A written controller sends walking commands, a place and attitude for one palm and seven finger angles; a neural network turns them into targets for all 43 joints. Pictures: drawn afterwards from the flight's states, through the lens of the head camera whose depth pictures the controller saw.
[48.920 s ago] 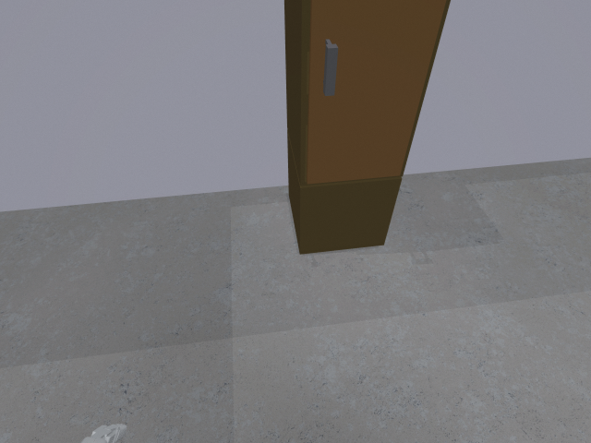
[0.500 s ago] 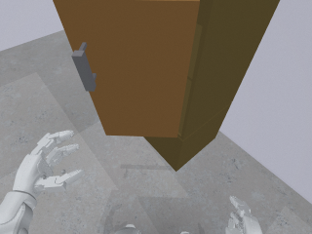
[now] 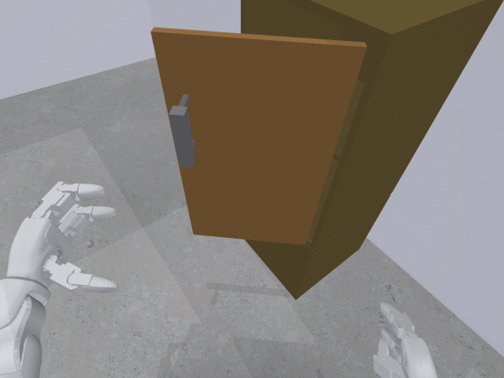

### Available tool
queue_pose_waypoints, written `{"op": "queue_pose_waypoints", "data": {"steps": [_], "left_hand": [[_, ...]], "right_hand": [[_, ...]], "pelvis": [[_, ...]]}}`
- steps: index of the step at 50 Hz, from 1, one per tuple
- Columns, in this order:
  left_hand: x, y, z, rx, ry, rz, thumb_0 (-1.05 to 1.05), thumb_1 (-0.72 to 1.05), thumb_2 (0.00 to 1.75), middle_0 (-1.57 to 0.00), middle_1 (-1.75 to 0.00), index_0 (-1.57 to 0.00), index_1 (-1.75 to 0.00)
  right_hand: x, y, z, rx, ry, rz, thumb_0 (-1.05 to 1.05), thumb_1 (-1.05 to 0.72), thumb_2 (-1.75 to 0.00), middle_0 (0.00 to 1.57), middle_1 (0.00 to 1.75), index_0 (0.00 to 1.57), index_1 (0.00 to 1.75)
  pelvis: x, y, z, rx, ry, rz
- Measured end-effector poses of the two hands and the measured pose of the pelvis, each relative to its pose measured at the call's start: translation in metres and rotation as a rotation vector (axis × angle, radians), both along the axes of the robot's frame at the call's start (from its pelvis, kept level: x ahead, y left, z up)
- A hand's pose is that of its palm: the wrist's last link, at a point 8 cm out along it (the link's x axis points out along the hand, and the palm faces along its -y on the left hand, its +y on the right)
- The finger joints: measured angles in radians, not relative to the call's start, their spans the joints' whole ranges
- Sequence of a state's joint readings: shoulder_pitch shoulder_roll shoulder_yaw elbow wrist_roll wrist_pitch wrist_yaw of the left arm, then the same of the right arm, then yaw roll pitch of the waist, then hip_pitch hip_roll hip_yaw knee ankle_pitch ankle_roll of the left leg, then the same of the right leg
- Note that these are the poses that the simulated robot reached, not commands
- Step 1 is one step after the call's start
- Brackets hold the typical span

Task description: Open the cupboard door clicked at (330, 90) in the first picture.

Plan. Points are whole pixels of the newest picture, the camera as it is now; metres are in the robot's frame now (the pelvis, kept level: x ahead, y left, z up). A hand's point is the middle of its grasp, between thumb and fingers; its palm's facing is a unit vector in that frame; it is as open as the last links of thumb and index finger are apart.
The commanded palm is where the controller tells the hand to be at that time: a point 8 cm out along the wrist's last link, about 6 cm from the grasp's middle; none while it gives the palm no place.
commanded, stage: raise the hand with hooked fingers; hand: left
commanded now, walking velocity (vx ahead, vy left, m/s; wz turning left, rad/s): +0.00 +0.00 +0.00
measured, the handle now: (186, 130) +0.52 +0.18 +0.10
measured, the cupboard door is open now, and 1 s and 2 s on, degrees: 48 48 48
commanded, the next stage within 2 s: move the hooked fingers beside the handle in 0.82 s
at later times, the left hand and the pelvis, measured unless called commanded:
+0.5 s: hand (80, 218) +0.29 +0.27 +0.12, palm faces +0.01 -1.00 -0.04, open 14.0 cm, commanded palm +0.25 +0.32 +0.13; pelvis -0.01 +0.00 +0.01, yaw +0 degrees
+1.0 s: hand (107, 216) +0.29 +0.23 +0.13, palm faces +0.05 -1.00 -0.04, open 14.0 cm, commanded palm +0.27 +0.29 +0.13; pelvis +0.00 -0.04 +0.01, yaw +0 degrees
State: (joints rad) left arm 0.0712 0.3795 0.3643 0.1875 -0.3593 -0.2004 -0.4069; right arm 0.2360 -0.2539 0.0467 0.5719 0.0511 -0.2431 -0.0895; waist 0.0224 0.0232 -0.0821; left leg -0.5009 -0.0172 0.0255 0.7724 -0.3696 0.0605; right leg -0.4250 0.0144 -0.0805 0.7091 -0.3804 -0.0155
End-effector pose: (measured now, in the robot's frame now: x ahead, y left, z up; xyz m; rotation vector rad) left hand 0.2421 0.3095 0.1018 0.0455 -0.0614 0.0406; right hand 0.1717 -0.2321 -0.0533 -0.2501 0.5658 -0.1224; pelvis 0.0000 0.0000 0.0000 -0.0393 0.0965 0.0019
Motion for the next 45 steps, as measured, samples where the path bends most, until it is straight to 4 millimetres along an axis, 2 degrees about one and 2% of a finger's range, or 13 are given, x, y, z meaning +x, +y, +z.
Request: {"op": "queue_pose_waypoints", "data": {"steps": [5, 9, 14, 18, 23, 28, 45], "left_hand": [[0.003, 0.007, -0.003, -0.009, 0.090, -0.020, -0.01, -0.45, 0.32, -0.30, -1.17, -0.29, -1.17], [0.004, 0.013, 0.006, 0.001, 0.065, 0.001, -0.01, -0.48, 0.31, -0.30, -1.18, -0.30, -1.19], [0.010, 0.024, 0.027, 0.018, 0.005, 0.025, -0.01, -0.49, 0.30, -0.30, -1.19, -0.30, -1.20], [0.019, 0.028, 0.035, 0.016, 0.032, 0.008, -0.01, -0.49, 0.30, -0.30, -1.20, -0.30, -1.20], [0.026, 0.021, 0.030, 0.001, 0.092, -0.021, -0.01, -0.50, 0.30, -0.30, -1.20, -0.30, -1.20], [0.024, 0.008, 0.023, -0.009, 0.082, -0.017, -0.01, -0.50, 0.30, -0.30, -1.20, -0.30, -1.20], [0.026, -0.017, 0.032, 0.000, 0.055, 0.001, -0.01, -0.50, 0.30, -0.30, -1.20, -0.30, -1.20]], "right_hand": [[0.000, 0.014, 0.001, 0.018, 0.005, 0.024, 0.01, -0.90, -0.90, 0.20, 0.30, 0.21, 0.30], [-0.007, 0.018, 0.000, 0.014, 0.034, 0.032, 0.01, -0.90, -0.90, 0.21, 0.30, 0.21, 0.30], [-0.020, 0.015, -0.003, 0.004, 0.076, 0.023, 0.01, -0.90, -0.90, 0.21, 0.30, 0.21, 0.30], [-0.028, 0.007, -0.005, 0.000, 0.097, -0.001, 0.01, -0.90, -0.90, 0.21, 0.30, 0.21, 0.30], [-0.035, -0.006, -0.005, 0.000, 0.101, -0.028, 0.01, -0.90, -0.90, 0.21, 0.30, 0.21, 0.30], [-0.036, -0.018, -0.003, -0.011, 0.102, -0.035, 0.01, -0.90, -0.90, 0.21, 0.30, 0.21, 0.30], [-0.016, -0.039, -0.005, 0.017, 0.062, -0.039, 0.01, -0.90, -0.90, 0.20, 0.30, 0.21, 0.30]], "pelvis": [[-0.004, 0.005, 0.004, 0.000, -0.016, 0.004], [-0.006, 0.006, 0.007, 0.001, -0.029, 0.004], [-0.007, 0.005, 0.010, 0.003, -0.046, 0.009], [-0.008, 0.003, 0.012, 0.005, -0.053, 0.011], [-0.007, -0.001, 0.014, 0.012, -0.046, 0.004], [-0.004, -0.007, 0.015, 0.016, -0.044, -0.005], [0.002, -0.032, 0.014, 0.030, -0.045, -0.004]]}}
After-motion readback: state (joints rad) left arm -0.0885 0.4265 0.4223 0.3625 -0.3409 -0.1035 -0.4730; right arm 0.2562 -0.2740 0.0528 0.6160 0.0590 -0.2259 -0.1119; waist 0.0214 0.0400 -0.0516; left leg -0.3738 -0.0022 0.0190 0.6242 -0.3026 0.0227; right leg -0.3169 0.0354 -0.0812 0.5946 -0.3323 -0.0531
